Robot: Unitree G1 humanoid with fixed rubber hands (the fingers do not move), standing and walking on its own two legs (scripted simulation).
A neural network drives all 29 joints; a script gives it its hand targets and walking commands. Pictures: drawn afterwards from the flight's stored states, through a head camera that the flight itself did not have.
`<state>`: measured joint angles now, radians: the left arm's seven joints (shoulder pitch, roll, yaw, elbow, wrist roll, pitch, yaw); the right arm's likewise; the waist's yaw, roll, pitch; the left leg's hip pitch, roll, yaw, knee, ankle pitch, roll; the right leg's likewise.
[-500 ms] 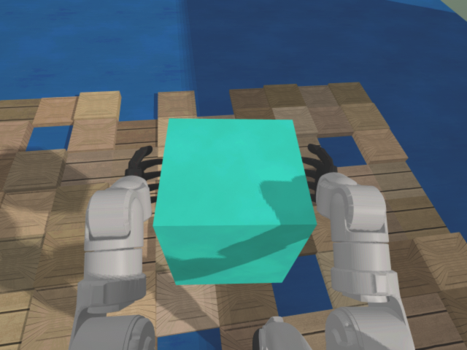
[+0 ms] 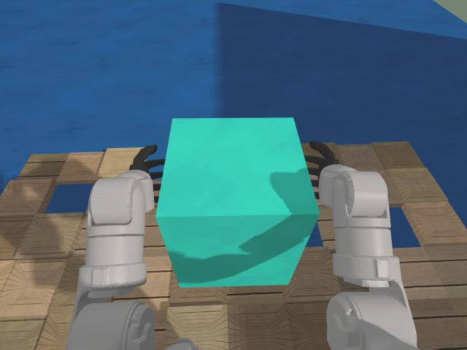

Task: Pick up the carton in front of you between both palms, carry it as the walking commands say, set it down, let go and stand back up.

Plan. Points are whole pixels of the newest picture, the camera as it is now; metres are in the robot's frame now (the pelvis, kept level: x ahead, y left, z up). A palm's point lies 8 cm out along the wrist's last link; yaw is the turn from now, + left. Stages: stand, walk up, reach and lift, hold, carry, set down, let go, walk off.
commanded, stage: carry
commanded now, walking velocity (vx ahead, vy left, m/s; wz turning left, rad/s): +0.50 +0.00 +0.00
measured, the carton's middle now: (234, 206) +0.37 +0.01 +0.04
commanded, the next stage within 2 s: none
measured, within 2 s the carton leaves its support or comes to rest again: neither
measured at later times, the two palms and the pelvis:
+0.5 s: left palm (182, 41) +0.70 +0.12 +0.20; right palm (321, 47) +0.69 -0.18 +0.19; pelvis +0.32 -0.01 +0.00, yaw -1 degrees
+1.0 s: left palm (188, 17) +1.03 +0.15 +0.13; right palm (285, 16) +1.02 -0.15 +0.14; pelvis +0.64 +0.00 -0.01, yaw -1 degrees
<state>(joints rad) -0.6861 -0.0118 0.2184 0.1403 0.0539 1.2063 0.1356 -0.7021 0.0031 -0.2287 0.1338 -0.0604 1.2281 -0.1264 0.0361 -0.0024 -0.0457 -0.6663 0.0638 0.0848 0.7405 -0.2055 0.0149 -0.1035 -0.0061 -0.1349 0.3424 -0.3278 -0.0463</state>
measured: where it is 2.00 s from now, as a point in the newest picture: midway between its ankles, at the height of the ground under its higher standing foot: (240, 160)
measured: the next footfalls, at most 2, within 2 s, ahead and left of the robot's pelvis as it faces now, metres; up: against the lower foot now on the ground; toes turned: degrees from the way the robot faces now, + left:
left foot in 0.06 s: +0.23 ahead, +0.12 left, +0.04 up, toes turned +7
right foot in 0.46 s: +0.43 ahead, -0.09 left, +0.02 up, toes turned -7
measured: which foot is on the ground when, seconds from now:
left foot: up 0.00-0.04, down 0.06-0.46, up 0.48-0.82, down 0.84-1.00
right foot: down 0.00-0.10, up 0.12-0.44, down 0.46-0.88, up 0.90-1.00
